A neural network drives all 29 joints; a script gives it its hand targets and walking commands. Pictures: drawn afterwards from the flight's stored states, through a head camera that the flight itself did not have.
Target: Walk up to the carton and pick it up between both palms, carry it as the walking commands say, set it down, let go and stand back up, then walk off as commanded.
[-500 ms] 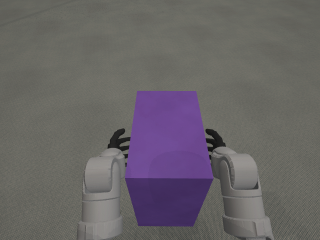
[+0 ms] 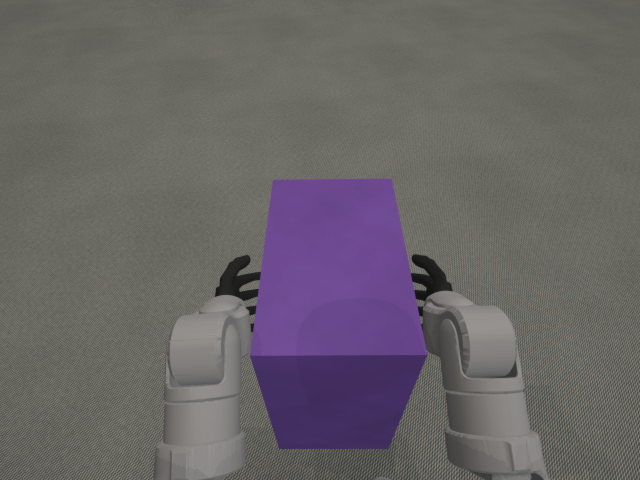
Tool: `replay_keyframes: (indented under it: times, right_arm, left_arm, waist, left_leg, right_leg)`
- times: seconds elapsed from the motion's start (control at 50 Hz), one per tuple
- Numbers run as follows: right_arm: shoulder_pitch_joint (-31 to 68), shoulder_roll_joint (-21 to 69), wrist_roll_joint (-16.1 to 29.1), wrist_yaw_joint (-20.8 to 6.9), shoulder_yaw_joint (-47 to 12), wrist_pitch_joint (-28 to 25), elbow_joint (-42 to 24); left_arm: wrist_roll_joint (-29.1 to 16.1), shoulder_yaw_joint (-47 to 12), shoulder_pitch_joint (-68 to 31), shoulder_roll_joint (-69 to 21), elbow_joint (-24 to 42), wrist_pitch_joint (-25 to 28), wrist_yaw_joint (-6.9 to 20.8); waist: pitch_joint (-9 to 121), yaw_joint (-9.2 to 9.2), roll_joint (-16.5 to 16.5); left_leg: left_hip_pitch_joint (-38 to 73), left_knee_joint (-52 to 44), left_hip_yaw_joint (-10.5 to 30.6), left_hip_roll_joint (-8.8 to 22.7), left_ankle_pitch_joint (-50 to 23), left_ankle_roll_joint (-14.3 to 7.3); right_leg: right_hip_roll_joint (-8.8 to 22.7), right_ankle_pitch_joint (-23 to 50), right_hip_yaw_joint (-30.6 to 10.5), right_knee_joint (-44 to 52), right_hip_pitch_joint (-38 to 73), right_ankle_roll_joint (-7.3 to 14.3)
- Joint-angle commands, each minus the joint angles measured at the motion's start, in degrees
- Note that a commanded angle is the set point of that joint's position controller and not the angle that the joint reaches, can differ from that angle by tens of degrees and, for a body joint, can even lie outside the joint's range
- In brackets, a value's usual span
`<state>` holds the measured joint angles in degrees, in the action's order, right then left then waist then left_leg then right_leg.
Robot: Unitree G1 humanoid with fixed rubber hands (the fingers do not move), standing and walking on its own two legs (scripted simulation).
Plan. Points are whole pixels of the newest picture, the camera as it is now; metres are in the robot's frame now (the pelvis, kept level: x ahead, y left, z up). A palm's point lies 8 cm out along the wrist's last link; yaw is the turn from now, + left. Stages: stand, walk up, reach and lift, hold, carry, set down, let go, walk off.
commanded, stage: carry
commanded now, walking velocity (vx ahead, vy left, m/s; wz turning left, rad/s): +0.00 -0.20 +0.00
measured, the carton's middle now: (332, 319) +0.32 +0.00 +0.02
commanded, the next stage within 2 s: none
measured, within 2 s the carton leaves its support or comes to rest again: neither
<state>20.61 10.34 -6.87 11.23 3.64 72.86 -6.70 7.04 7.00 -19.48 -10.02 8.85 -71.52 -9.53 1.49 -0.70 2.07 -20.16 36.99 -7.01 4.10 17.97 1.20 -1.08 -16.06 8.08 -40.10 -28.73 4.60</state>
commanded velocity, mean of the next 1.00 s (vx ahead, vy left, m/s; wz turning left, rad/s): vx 0.00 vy -0.20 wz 0.00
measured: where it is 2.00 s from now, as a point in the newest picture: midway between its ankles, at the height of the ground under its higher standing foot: outside the picture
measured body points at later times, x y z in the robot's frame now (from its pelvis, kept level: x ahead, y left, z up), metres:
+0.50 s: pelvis -0.06 -0.09 +0.00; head -0.04 -0.09 +0.45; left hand +0.25 +0.03 +0.08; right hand +0.25 -0.22 +0.08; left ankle -0.07 +0.02 -0.72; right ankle +0.01 -0.16 -0.72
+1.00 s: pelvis -0.12 -0.19 +0.00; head -0.09 -0.19 +0.45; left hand +0.20 -0.07 +0.08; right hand +0.19 -0.31 +0.07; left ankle -0.13 -0.06 -0.68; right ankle -0.07 -0.25 -0.72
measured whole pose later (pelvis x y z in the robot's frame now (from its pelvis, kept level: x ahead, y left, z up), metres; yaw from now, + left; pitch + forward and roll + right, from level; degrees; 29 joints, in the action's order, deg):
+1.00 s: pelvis -0.12 -0.19 +0.00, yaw +0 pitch +3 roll +0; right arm 20.5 10.3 -6.9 11.5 4.5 73.5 -12.0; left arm 6.8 5.9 -21.0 -10.5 11.0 -71.2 -9.7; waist 0.0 -0.7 -0.3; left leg -27.9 54.2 -5.7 5.0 30.7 3.4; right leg -1.1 -13.6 6.4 -34.9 -24.8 4.7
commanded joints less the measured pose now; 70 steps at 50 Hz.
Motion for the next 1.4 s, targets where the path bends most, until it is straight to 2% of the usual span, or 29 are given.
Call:
replay_keyframes:
  times: [0.0,0.1,0.14,0.16,0.18,0.22,0.26,0.42,0.46,0.48,0.5,0.52,0.56,0.64,0.68,0.72,0.76,0.8,0.86,1.0,1.04,1.08,1.1,1.14,1.22,1.26,1.3,1.34,1.38]
  right_arm:
    - [35.73,60.88,25.05,-15.72,-34.41,-3.94,-10.82]
    - [34.05,58.37,22.83,-14.79,-32.30,-3.53,-10.43]
    - [33.11,56.83,22.39,-14.35,-32.68,-3.67,-10.70]
    - [33.57,56.94,22.50,-14.34,-33.16,-3.66,-12.15]
    - [33.30,57.79,22.88,-14.46,-33.42,-3.51,-11.59]
    - [36.44,60.03,24.83,-15.06,-35.67,-3.41,-12.03]
    - [38.94,61.22,26.37,-15.25,-37.42,-3.33,-13.11]
    - [33.85,58.81,25.76,-15.30,-35.27,-2.17,-9.73]
    - [32.04,59.36,25.56,-15.78,-35.06,-2.67,-9.31]
    - [31.87,59.32,25.71,-15.97,-34.89,-3.15,-9.84]
    - [32.31,59.79,26.24,-16.10,-34.97,-3.64,-10.29]
    - [32.95,59.69,25.89,-16.07,-34.71,-3.84,-10.05]
    - [34.83,60.68,25.66,-16.21,-34.55,-3.88,-11.33]
    - [34.74,59.59,24.57,-15.32,-33.40,-3.87,-12.78]
    - [32.93,58.53,23.28,-14.93,-32.30,-3.62,-11.83]
    - [31.38,57.12,22.57,-14.49,-32.70,-3.66,-11.67]
    - [32.07,57.57,22.91,-14.61,-33.56,-3.45,-12.39]
    - [34.23,59.70,24.42,-15.06,-35.53,-3.41,-12.62]
    - [37.12,60.98,26.35,-15.11,-37.56,-3.31,-13.52]
    - [33.30,59.24,26.04,-15.27,-35.36,-2.26,-10.21]
    - [31.81,59.76,25.90,-15.68,-35.12,-2.76,-9.93]
    - [31.80,60.17,26.67,-16.09,-35.08,-3.63,-10.74]
    - [31.76,60.00,26.32,-16.13,-34.65,-3.67,-10.27]
    - [33.40,60.70,25.79,-16.34,-34.36,-3.69,-11.09]
    - [34.40,59.68,24.92,-15.45,-33.37,-3.99,-13.54]
    - [32.43,58.88,23.69,-15.03,-32.38,-3.68,-12.50]
    - [31.51,57.71,23.18,-14.55,-32.89,-3.83,-12.69]
    - [32.15,57.79,23.41,-14.52,-33.85,-3.64,-13.74]
    - [33.96,59.71,24.81,-15.00,-35.79,-3.57,-14.08]
  left_arm:
    - [-26.29,-39.00,-34.98,-62.03,5.95,1.50,15.11]
    - [-27.22,-38.18,-33.66,-60.87,6.68,0.74,14.42]
    - [-26.80,-37.50,-32.00,-59.49,5.85,0.70,14.35]
    - [-26.64,-37.37,-31.84,-58.36,6.20,0.83,14.44]
    - [-26.44,-37.99,-31.43,-58.72,6.21,0.93,14.58]
    - [-25.11,-37.85,-31.74,-60.74,6.87,1.64,14.88]
    - [-25.75,-37.34,-34.38,-62.06,8.99,2.13,14.49]
    - [-23.63,-36.28,-28.11,-60.29,3.67,1.43,13.70]
    - [-23.70,-36.65,-28.88,-60.05,4.23,1.56,13.76]
    - [-23.93,-36.98,-30.09,-60.01,5.91,1.68,13.90]
    - [-24.31,-37.81,-31.98,-60.54,7.54,1.91,14.17]
    - [-25.65,-38.47,-34.20,-61.18,7.95,1.72,14.45]
    - [-26.15,-39.44,-35.23,-62.36,7.39,1.76,14.66]
    - [-27.74,-39.26,-35.01,-62.05,8.72,1.24,14.38]
    - [-27.15,-38.79,-32.62,-61.50,8.10,0.87,14.02]
    - [-26.57,-38.07,-30.53,-60.25,7.11,0.69,14.02]
    - [-26.01,-37.88,-30.02,-58.94,6.69,0.89,14.33]
    - [-24.51,-37.53,-28.69,-60.61,6.25,1.56,14.84]
    - [-25.71,-37.10,-32.71,-62.04,9.02,2.13,14.54]
    - [-23.92,-36.41,-28.12,-60.52,4.63,1.50,13.82]
    - [-24.02,-36.94,-28.92,-60.29,5.17,1.55,13.83]
    - [-24.37,-37.96,-31.31,-60.80,8.11,1.85,14.16]
    - [-25.66,-38.65,-33.21,-61.45,8.39,1.70,14.33]
    - [-25.89,-39.44,-33.66,-62.72,7.01,1.60,14.59]
    - [-27.62,-39.45,-34.35,-62.42,9.17,1.37,14.21]
    - [-27.10,-39.00,-32.19,-61.98,8.76,0.97,13.88]
    - [-26.39,-38.22,-30.04,-60.78,8.04,0.82,13.83]
    - [-25.94,-37.71,-29.29,-59.06,7.30,0.98,14.11]
    - [-24.54,-37.57,-27.82,-60.86,6.84,1.69,14.64]
  waist:
    - [19.00,0.44,-8.48]
    - [25.56,0.96,-17.28]
    - [29.88,0.81,-8.77]
    - [30.62,0.90,4.06]
    - [27.95,1.36,9.82]
    - [25.57,2.00,9.26]
    - [24.74,1.72,7.17]
    - [28.22,0.92,8.32]
    - [28.65,-0.49,1.50]
    - [26.53,-0.74,-13.38]
    - [22.00,0.42,-20.39]
    - [20.61,0.15,-15.68]
    - [19.77,0.13,-8.54]
    - [23.60,0.21,-15.67]
    - [26.57,0.81,-17.44]
    - [29.39,0.89,-10.71]
    - [27.46,1.19,10.11]
    - [26.47,1.94,10.68]
    - [25.50,1.57,8.26]
    - [27.61,0.87,8.38]
    - [28.33,-0.52,1.18]
    - [22.67,0.37,-20.13]
    - [21.30,0.03,-15.59]
    - [20.12,0.15,-8.44]
    - [23.69,0.15,-15.45]
    - [26.49,0.58,-16.92]
    - [29.05,0.91,-12.43]
    - [28.92,0.96,8.91]
    - [27.02,1.82,11.78]
  left_leg:
    - [11.09,-17.03,14.70,21.18,-13.32,-10.61]
    - [14.92,-3.70,5.43,15.05,-34.80,-4.49]
    - [5.61,3.45,3.99,9.76,-15.50,0.62]
    - [-6.18,11.10,1.64,4.88,7.32,3.06]
    - [-14.41,17.02,-0.13,0.78,20.22,3.15]
    - [-14.48,25.57,1.67,-0.65,18.01,1.56]
    - [-13.84,23.24,1.12,0.22,14.70,1.44]
    - [3.51,0.11,-1.87,-3.11,4.41,-1.03]
    - [20.58,-11.87,6.14,4.79,-6.53,-3.54]
    - [24.86,-18.24,23.36,20.43,-12.16,-8.38]
    - [19.97,-20.59,31.06,31.66,-18.71,-14.26]
    - [14.82,-18.60,26.00,29.64,-17.61,-15.58]
    - [14.11,-16.95,17.47,23.11,-17.58,-12.08]
    - [16.96,-8.90,9.35,17.46,-38.03,-7.65]
    - [17.10,-4.43,6.45,15.74,-37.51,-5.32]
    - [8.19,2.18,4.27,10.11,-20.40,-0.35]
    - [-13.56,15.53,-0.17,0.59,18.77,2.79]
    - [-14.74,24.23,1.75,-0.94,18.75,1.17]
    - [-13.47,21.04,0.92,-0.14,13.98,1.16]
    - [3.29,0.22,-1.74,-3.11,4.26,-0.95]
    - [20.01,-11.48,6.18,4.74,-7.37,-3.55]
    - [20.76,-20.12,31.30,31.59,-22.62,-14.47]
    - [16.59,-18.00,26.29,29.78,-22.39,-16.22]
    - [14.83,-16.77,17.85,23.40,-19.75,-12.41]
    - [18.06,-9.06,9.91,17.54,-40.98,-8.10]
    - [18.82,-4.87,7.28,16.01,-40.61,-6.09]
    - [11.60,1.36,4.57,10.58,-27.11,-1.21]
    - [-11.58,14.16,0.10,1.53,16.10,2.56]
    - [-14.54,22.37,1.70,-1.05,19.92,1.09]
  right_leg:
    - [6.14,-3.71,-9.01,-14.87,-6.92,-5.24]
    - [0.46,-3.71,-0.87,11.04,7.42,-4.69]
    - [7.71,15.45,-11.94,17.07,21.66,-2.46]
    - [18.01,37.49,-23.98,14.17,28.65,0.94]
    - [19.49,42.48,-24.68,13.09,29.88,4.20]
    - [17.24,25.16,-22.74,16.51,22.25,7.67]
    - [14.06,19.21,-17.48,16.75,22.03,6.51]
    - [13.25,30.33,-16.66,13.88,16.85,5.65]
    - [9.95,24.92,-11.64,9.04,3.44,-0.46]
    - [4.71,6.47,-6.63,0.46,-6.70,-4.83]
    - [4.07,-10.52,-5.43,-10.33,-11.22,-6.17]
    - [6.67,-10.77,-10.95,-17.78,-8.41,-4.50]
    - [5.71,-5.85,-8.61,-15.44,-8.19,-4.75]
    - [2.20,-7.72,-3.97,-2.30,-0.58,-5.33]
    - [0.76,-4.06,-1.17,10.10,6.84,-5.00]
    - [6.08,11.74,-9.72,18.78,20.35,-3.19]
    - [19.66,43.23,-25.00,13.74,30.35,3.63]
    - [17.95,33.08,-21.98,15.24,25.16,8.06]
    - [13.67,25.73,-15.85,15.46,25.03,6.31]
    - [13.35,31.91,-16.29,13.12,17.97,5.72]
    - [10.36,26.12,-11.59,8.24,4.91,0.15]
    - [3.58,-11.14,-5.48,-10.39,-9.69,-6.21]
    - [6.00,-11.94,-10.43,-18.40,-8.01,-4.54]
    - [5.37,-6.97,-8.79,-16.00,-7.60,-4.77]
    - [2.00,-8.19,-4.14,-3.10,-0.89,-5.46]
    - [0.79,-4.79,-1.70,8.65,5.67,-5.36]
    - [4.25,8.16,-7.22,20.11,18.40,-3.85]
    - [19.63,49.00,-24.58,12.55,31.90,2.65]
    - [18.30,40.71,-22.12,13.95,27.21,8.06]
